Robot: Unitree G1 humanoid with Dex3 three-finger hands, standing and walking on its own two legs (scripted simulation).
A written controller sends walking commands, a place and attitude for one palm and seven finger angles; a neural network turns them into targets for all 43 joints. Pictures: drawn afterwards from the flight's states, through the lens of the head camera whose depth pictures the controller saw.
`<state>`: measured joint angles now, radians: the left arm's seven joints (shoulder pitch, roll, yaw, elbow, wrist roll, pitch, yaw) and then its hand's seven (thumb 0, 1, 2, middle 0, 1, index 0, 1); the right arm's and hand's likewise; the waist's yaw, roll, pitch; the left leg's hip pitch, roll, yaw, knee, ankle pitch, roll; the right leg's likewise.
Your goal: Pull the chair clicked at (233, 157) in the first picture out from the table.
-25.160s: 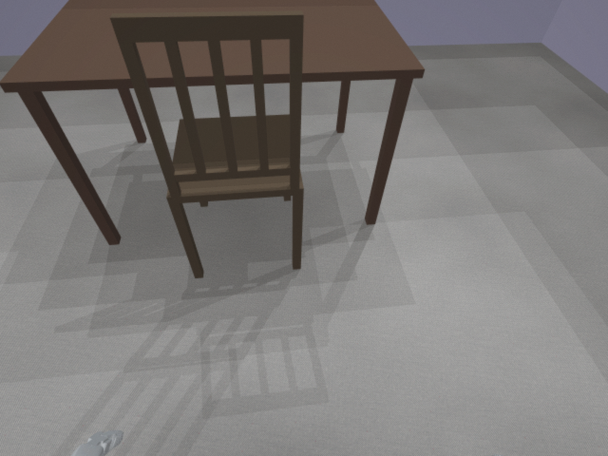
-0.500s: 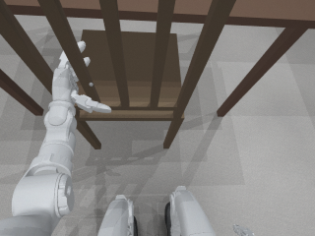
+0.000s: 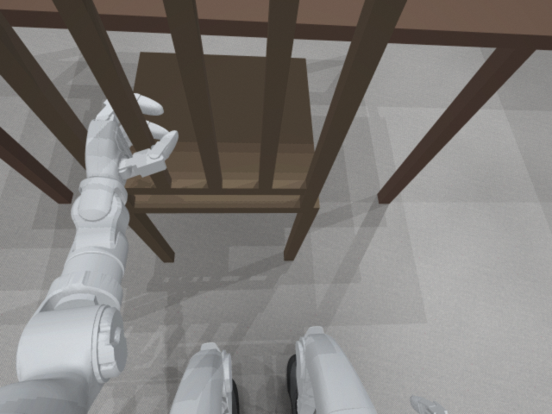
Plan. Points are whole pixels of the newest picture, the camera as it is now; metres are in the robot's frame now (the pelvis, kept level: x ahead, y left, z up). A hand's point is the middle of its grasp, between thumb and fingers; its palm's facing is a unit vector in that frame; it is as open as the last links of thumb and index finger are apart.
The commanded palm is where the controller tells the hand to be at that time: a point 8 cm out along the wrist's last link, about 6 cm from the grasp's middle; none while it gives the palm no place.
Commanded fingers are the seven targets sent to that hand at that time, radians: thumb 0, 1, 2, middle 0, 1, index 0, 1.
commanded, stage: hook a spindle and tug to test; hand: left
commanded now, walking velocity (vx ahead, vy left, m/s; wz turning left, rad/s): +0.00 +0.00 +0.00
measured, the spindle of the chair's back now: (202, 119) +0.50 +0.07 +0.06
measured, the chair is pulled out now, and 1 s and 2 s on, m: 0.00 0.03 0.17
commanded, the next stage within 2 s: step backward, pulling the chair out in 0.70 s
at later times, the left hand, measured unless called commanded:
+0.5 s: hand (156, 158) +0.46 +0.14 +0.02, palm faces -0.03 -1.00 -0.03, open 5.3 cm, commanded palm +0.43 +0.19 +0.03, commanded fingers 0.00 0.90 0.90 -0.50 -1.45 -0.50 -1.45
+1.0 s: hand (151, 168) +0.44 +0.14 +0.03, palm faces +0.07 -0.99 -0.10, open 5.3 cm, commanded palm +0.43 +0.19 +0.03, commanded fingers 0.00 0.90 0.90 -0.50 -1.45 -0.50 -1.45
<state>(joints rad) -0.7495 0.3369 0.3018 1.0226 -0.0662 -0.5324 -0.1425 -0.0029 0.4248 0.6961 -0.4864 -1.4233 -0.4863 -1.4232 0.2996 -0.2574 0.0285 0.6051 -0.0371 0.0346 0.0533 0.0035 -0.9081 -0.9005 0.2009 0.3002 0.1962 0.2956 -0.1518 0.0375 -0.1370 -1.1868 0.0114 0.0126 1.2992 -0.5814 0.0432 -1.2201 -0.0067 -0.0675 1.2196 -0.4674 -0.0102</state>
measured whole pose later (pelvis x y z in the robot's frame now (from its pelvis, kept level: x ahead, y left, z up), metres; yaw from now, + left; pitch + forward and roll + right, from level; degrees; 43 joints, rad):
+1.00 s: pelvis +0.03 +0.01 +0.07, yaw +0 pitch +18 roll -1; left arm -0.52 0.21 0.16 0.84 -0.08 -0.21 0.07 0.02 0.70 0.76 -0.36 -1.24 -0.47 -1.45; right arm 0.28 -0.21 0.02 0.55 0.05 0.10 -0.06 0.01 -0.91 -0.90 0.20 0.30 0.20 0.30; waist -0.10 0.03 -0.02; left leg -0.75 -0.01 0.05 0.89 -0.45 0.05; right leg -0.79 -0.01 -0.03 0.84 -0.35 0.01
